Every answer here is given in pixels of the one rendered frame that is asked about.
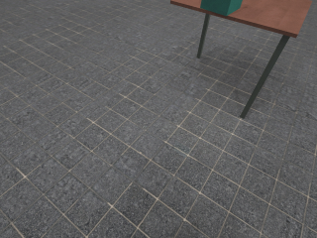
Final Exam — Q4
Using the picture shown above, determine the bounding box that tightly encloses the carton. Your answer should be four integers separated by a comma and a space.
200, 0, 243, 16

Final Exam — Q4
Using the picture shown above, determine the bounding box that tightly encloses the table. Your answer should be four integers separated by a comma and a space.
170, 0, 312, 119

